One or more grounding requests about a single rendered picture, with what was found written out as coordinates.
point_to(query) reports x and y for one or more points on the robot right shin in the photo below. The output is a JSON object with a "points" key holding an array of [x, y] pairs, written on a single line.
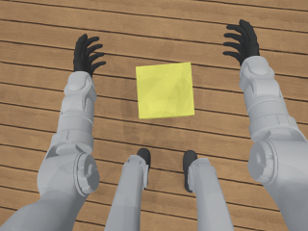
{"points": [[201, 161]]}

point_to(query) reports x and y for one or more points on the right robot forearm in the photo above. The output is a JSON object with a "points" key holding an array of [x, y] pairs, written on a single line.
{"points": [[265, 104]]}

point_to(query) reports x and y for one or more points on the carton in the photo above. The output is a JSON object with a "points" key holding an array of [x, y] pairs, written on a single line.
{"points": [[165, 90]]}

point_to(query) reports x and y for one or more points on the left robot hand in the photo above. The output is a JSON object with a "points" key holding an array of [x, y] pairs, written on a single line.
{"points": [[82, 60]]}

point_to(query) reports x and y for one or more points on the robot right thigh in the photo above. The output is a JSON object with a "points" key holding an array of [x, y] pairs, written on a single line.
{"points": [[212, 210]]}

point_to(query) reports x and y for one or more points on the right robot hand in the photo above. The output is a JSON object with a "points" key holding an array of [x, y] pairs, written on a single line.
{"points": [[247, 46]]}

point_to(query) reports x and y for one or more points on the left robot forearm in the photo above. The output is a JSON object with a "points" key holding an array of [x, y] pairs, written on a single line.
{"points": [[74, 132]]}

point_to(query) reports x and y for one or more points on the right robot upper arm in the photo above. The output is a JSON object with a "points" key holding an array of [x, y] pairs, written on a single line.
{"points": [[281, 166]]}

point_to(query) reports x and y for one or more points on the left robot upper arm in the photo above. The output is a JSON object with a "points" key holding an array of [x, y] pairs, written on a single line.
{"points": [[64, 184]]}

